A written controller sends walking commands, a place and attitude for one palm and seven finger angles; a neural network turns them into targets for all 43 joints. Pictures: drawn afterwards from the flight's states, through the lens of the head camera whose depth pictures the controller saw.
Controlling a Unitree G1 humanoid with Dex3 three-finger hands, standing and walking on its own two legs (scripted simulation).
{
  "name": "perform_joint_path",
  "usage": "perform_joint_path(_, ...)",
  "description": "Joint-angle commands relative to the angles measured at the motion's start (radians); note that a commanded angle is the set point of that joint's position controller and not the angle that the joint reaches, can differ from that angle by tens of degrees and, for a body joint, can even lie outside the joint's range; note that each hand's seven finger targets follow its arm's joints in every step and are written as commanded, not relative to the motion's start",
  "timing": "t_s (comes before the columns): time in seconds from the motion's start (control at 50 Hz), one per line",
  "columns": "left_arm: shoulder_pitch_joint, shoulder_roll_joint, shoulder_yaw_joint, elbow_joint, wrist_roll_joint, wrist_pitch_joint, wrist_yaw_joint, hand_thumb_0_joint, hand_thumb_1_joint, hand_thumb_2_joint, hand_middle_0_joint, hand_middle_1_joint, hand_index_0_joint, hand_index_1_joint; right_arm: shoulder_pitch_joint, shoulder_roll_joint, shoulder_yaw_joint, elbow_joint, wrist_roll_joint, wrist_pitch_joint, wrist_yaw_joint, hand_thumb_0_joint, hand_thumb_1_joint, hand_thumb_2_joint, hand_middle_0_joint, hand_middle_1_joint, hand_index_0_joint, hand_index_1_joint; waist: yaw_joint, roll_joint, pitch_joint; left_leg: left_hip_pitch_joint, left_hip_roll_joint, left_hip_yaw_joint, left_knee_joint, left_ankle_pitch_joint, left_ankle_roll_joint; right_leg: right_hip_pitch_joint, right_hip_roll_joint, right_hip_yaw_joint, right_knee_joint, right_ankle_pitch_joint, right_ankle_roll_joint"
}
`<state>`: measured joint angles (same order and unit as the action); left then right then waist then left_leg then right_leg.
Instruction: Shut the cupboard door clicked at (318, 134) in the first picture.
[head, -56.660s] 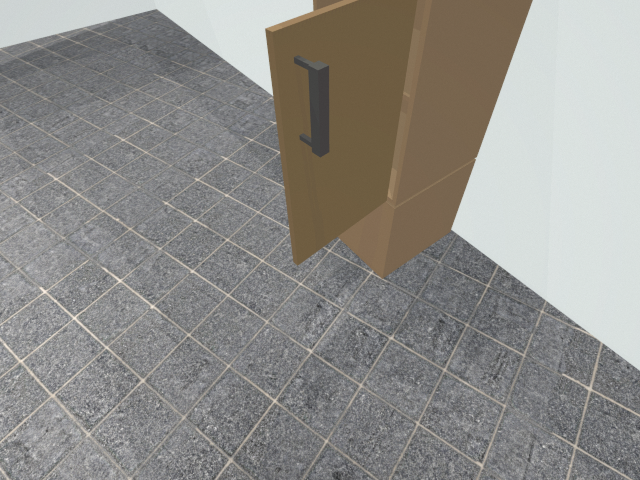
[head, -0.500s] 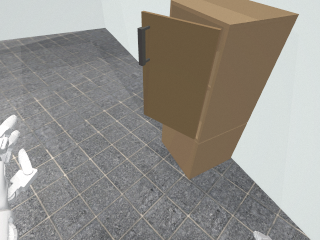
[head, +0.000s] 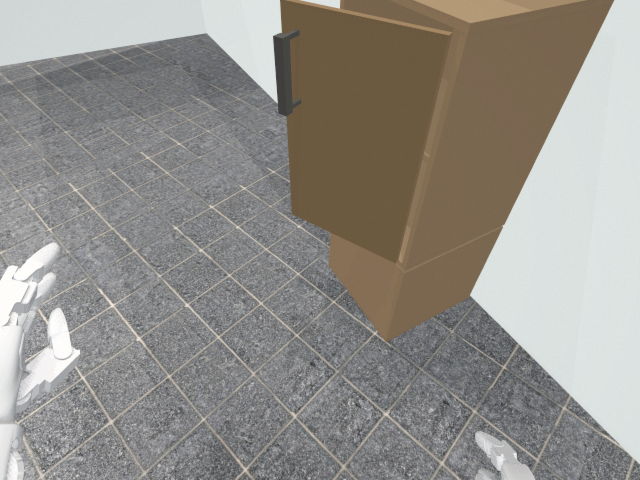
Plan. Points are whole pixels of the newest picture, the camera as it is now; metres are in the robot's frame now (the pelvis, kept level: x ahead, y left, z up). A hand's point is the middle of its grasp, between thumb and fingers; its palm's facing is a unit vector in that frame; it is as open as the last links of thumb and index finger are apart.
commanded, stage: let the arm hang, fingers relaxed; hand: left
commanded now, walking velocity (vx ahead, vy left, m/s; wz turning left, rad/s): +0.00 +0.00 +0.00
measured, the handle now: (289, 73) +0.88 +0.13 +0.12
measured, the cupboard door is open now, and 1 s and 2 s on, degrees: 27 27 27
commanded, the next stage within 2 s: look to check the result in 1.06 s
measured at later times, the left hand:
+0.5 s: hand out of the picture -0.07 +0.21 -0.16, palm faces +0.05 -0.97 -0.24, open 7.2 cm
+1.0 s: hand out of the picture -0.03 +0.15 -0.17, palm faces +0.04 -0.99 -0.14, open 7.3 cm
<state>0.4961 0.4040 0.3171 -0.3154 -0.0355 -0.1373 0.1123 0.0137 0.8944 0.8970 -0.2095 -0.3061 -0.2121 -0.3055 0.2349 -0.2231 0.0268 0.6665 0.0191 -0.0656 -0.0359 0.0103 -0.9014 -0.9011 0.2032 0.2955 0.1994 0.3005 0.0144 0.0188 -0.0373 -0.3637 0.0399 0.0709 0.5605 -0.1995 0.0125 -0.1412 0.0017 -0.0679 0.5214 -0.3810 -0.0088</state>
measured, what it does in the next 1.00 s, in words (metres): stands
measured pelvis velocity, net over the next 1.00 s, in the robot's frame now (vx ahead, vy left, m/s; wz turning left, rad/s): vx -0.01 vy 0.00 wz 0.00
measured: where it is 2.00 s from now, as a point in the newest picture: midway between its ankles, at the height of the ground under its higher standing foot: outside the picture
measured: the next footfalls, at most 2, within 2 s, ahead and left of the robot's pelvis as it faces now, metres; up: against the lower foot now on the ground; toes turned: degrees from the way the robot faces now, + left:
none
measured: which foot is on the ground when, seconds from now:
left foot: down 0.00-1.00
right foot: down 0.00-1.00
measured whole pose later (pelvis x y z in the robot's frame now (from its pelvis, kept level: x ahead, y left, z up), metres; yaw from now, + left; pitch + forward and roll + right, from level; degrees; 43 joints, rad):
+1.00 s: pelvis -0.01 +0.00 +0.01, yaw +0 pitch -2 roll +0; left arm 0.33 0.11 0.00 1.14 0.01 0.00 0.03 0.00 0.91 0.90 -0.20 -0.30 -0.20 -0.30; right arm 0.30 -0.14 0.00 1.13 -0.02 0.02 -0.03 0.00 -0.91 -0.90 0.20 0.29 0.20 0.30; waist -0.02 -0.01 0.01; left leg -0.27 0.02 0.08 0.43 -0.12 0.02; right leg -0.07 -0.01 -0.07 0.42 -0.32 -0.01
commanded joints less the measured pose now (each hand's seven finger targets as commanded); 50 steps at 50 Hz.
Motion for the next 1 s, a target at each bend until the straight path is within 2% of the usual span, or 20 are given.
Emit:
perform_joint_path(0.0, -0.091, -0.018, -0.220, 0.455, 0.048, 0.162, -0.110, 0.000, 0.900, 0.900, -0.200, -0.300, -0.200, -0.300, -0.096, -0.224, -0.072, -0.033, -0.017, 0.001, 0.038, 0.000, -0.900, -0.900, 0.200, 0.300, 0.200, 0.300, -0.018, 0.086, 0.032, -0.006, 0.128, -0.138, -0.053, 0.046, 0.044, -0.191, -0.090, 0.032, 0.008, 0.004, -0.015)
perform_joint_path(0.04, -0.126, -0.005, -0.233, 0.559, 0.054, 0.154, -0.115, 0.000, 0.900, 0.900, -0.200, -0.300, -0.200, -0.300, -0.092, -0.208, -0.055, -0.033, -0.029, 0.026, 0.036, 0.000, -0.900, -0.900, 0.200, 0.300, 0.200, 0.300, -0.008, -0.044, 0.045, -0.049, 0.108, -0.172, -0.078, -0.017, 0.051, -0.143, -0.082, 0.048, -0.027, -0.017, -0.025)
perform_joint_path(0.08, -0.172, 0.006, -0.244, 0.673, 0.057, 0.149, -0.111, 0.000, 0.900, 0.900, -0.200, -0.300, -0.200, -0.300, -0.085, -0.186, -0.048, -0.017, -0.035, 0.046, 0.034, 0.000, -0.900, -0.900, 0.200, 0.300, 0.200, 0.300, -0.021, -0.185, 0.059, 0.010, 0.050, -0.147, -0.009, -0.038, 0.029, -0.219, -0.138, 0.117, -0.124, -0.072, -0.061)
perform_joint_path(0.1, -0.195, 0.003, -0.251, 0.734, 0.058, 0.147, -0.108, 0.000, 0.900, 0.900, -0.200, -0.300, -0.200, -0.300, -0.069, -0.171, -0.047, 0.004, -0.041, 0.055, 0.034, 0.000, -0.900, -0.900, 0.200, 0.300, 0.200, 0.300, -0.029, -0.236, 0.067, 0.052, 0.021, -0.117, 0.050, -0.015, 0.017, -0.257, -0.173, 0.146, -0.163, -0.056, -0.089)
perform_joint_path(0.12, -0.220, 0.004, -0.259, 0.786, 0.056, 0.150, -0.101, 0.000, 0.900, 0.900, -0.200, -0.300, -0.200, -0.300, -0.042, -0.158, -0.046, 0.024, -0.046, 0.066, 0.034, 0.000, -0.900, -0.900, 0.200, 0.300, 0.200, 0.300, -0.040, -0.250, 0.068, 0.087, 0.007, -0.092, 0.094, -0.010, 0.006, -0.282, -0.198, 0.152, -0.178, -0.041, -0.113)
perform_joint_path(0.16, -0.258, -0.011, -0.274, 0.871, 0.052, 0.158, -0.093, 0.000, 0.900, 0.900, -0.200, -0.300, -0.200, -0.300, -0.016, -0.136, -0.044, 0.064, -0.050, 0.084, 0.032, 0.000, -0.900, -0.900, 0.200, 0.300, 0.200, 0.300, -0.057, -0.155, 0.086, 0.127, 0.007, -0.075, 0.094, -0.001, -0.002, -0.307, -0.201, 0.139, -0.170, -0.039, -0.121)
perform_joint_path(0.2, -0.235, -0.033, -0.285, 0.964, 0.048, 0.158, -0.093, 0.000, 0.900, 0.900, -0.200, -0.300, -0.200, -0.300, 0.009, -0.134, -0.041, 0.107, -0.050, 0.079, 0.032, 0.000, -0.900, -0.900, 0.200, 0.300, 0.200, 0.300, -0.057, 0.005, 0.075, 0.152, 0.044, -0.122, -0.002, 0.098, 0.009, -0.271, -0.141, 0.100, -0.107, -0.022, -0.082)
perform_joint_path(0.22, -0.201, -0.034, -0.286, 1.009, 0.048, 0.157, -0.093, 0.000, 0.900, 0.900, -0.200, -0.300, -0.200, -0.300, 0.012, -0.153, -0.041, 0.120, -0.049, 0.074, 0.030, 0.000, -0.900, -0.900, 0.200, 0.300, 0.200, 0.300, -0.042, 0.098, 0.058, 0.126, 0.074, -0.174, -0.077, 0.126, 0.024, -0.201, -0.097, 0.076, -0.073, 0.003, -0.049)
perform_joint_path(0.24, -0.168, -0.052, -0.284, 1.060, 0.046, 0.158, -0.092, 0.000, 0.900, 0.900, -0.200, -0.300, -0.200, -0.300, 0.010, -0.154, -0.042, 0.143, -0.048, 0.069, 0.025, 0.000, -0.900, -0.900, 0.200, 0.300, 0.200, 0.300, -0.024, 0.178, 0.055, 0.070, 0.090, -0.208, -0.143, 0.088, 0.038, -0.120, -0.076, 0.059, -0.054, 0.024, -0.032)
perform_joint_path(0.28, -0.100, -0.080, -0.266, 1.140, 0.046, 0.157, -0.091, 0.000, 0.900, 0.900, -0.200, -0.300, -0.200, -0.300, 0.008, -0.146, -0.047, 0.176, -0.049, 0.067, 0.015, 0.000, -0.900, -0.900, 0.200, 0.300, 0.200, 0.300, 0.002, 0.259, 0.014, 0.055, 0.098, -0.228, -0.216, 0.003, 0.047, -0.032, -0.061, 0.045, -0.049, 0.053, -0.030)
perform_joint_path(0.3, -0.087, -0.078, -0.269, 1.175, 0.045, 0.157, -0.093, 0.000, 0.900, 0.900, -0.200, -0.300, -0.200, -0.300, 0.013, -0.141, -0.049, 0.192, -0.046, 0.068, 0.012, 0.000, -0.900, -0.900, 0.200, 0.300, 0.200, 0.300, 0.005, 0.273, 0.003, 0.062, 0.097, -0.227, -0.236, -0.043, 0.045, -0.021, -0.058, 0.045, -0.060, 0.057, -0.031)
perform_joint_path(0.36, -0.075, -0.083, -0.275, 1.257, 0.045, 0.148, -0.096, 0.000, 0.900, 0.900, -0.200, -0.300, -0.200, -0.300, 0.039, -0.125, -0.054, 0.238, -0.037, 0.071, 0.006, 0.000, -0.900, -0.900, 0.200, 0.300, 0.200, 0.300, -0.001, 0.159, -0.004, 0.090, 0.088, -0.202, -0.234, -0.045, 0.038, 0.001, -0.070, 0.059, -0.125, 0.091, -0.040)
perform_joint_path(0.42, -0.081, -0.083, -0.279, 1.312, 0.046, 0.136, -0.093, 0.000, 0.900, 0.900, -0.200, -0.300, -0.200, -0.300, 0.062, -0.121, -0.058, 0.280, -0.031, 0.071, 0.004, 0.000, -0.900, -0.900, 0.200, 0.300, 0.200, 0.300, -0.014, 0.017, 0.018, 0.153, 0.074, -0.160, -0.188, 0.030, 0.028, -0.041, -0.094, 0.078, -0.184, 0.110, -0.049)
perform_joint_path(0.5, -0.085, -0.109, -0.291, 1.368, 0.046, 0.136, -0.086, 0.000, 0.900, 0.900, -0.200, -0.300, -0.200, -0.300, 0.085, -0.093, -0.058, 0.337, -0.031, 0.082, 0.004, 0.000, -0.900, -0.900, 0.200, 0.300, 0.200, 0.300, -0.032, -0.064, 0.093, 0.193, 0.071, -0.137, -0.192, -0.003, 0.022, -0.131, -0.103, 0.084, -0.228, 0.040, -0.047)
perform_joint_path(0.58, -0.071, -0.121, -0.296, 1.408, 0.046, 0.139, -0.082, 0.000, 0.900, 0.900, -0.200, -0.300, -0.200, -0.300, 0.089, -0.076, -0.057, 0.377, -0.031, 0.088, 0.006, 0.000, -0.900, -0.900, 0.200, 0.300, 0.200, 0.300, -0.034, -0.058, 0.155, 0.188, 0.070, -0.127, -0.217, -0.055, 0.020, -0.177, -0.099, 0.087, -0.238, -0.011, -0.044)
perform_joint_path(0.62, -0.058, -0.117, -0.296, 1.420, 0.048, 0.139, -0.081, 0.000, 0.900, 0.900, -0.200, -0.300, -0.200, -0.300, 0.092, -0.075, -0.058, 0.387, -0.029, 0.087, 0.006, 0.000, -0.900, -0.900, 0.200, 0.300, 0.200, 0.300, -0.029, -0.044, 0.157, 0.183, 0.067, -0.122, -0.222, -0.052, 0.020, -0.172, -0.097, 0.090, -0.238, -0.008, -0.042)
perform_joint_path(0.7, -0.057, -0.136, -0.299, 1.437, 0.047, 0.138, -0.078, 0.000, 0.900, 0.900, -0.200, -0.300, -0.200, -0.300, 0.094, -0.054, -0.053, 0.410, -0.032, 0.087, 0.006, 0.000, -0.900, -0.900, 0.200, 0.300, 0.200, 0.300, -0.030, -0.065, 0.183, 0.178, 0.063, -0.111, -0.222, -0.042, 0.018, -0.182, -0.102, 0.093, -0.241, -0.012, -0.038)
perform_joint_path(0.86, -0.054, -0.161, -0.296, 1.447, 0.046, 0.136, -0.075, 0.000, 0.900, 0.900, -0.200, -0.300, -0.200, -0.300, 0.104, -0.014, -0.047, 0.428, -0.035, 0.082, 0.003, 0.000, -0.900, -0.900, 0.200, 0.300, 0.200, 0.300, -0.026, 0.003, 0.170, 0.165, 0.055, -0.098, -0.212, 0.010, 0.012, -0.143, -0.103, 0.093, -0.236, 0.044, -0.038)
perform_joint_path(0.92, -0.051, -0.162, -0.295, 1.446, 0.045, 0.132, -0.073, 0.000, 0.900, 0.900, -0.200, -0.300, -0.200, -0.300, 0.108, -0.014, -0.046, 0.428, -0.032, 0.079, 0.001, 0.000, -0.900, -0.900, 0.200, 0.300, 0.200, 0.300, -0.022, -0.013, 0.160, 0.165, 0.057, -0.095, -0.200, 0.051, 0.013, -0.121, -0.103, 0.090, -0.238, 0.079, -0.038)
perform_joint_path(0.98, -0.053, -0.181, -0.295, 1.448, 0.043, 0.130, -0.071, 0.000, 0.900, 0.900, -0.200, -0.300, -0.200, -0.300, 0.113, -0.003, -0.044, 0.434, -0.035, 0.075, -0.001, 0.000, -0.900, -0.900, 0.200, 0.300, 0.200, 0.300, -0.022, 0.001, 0.146, 0.168, 0.057, -0.094, -0.187, 0.092, 0.013, -0.099, -0.107, 0.090, -0.233, 0.121, -0.037)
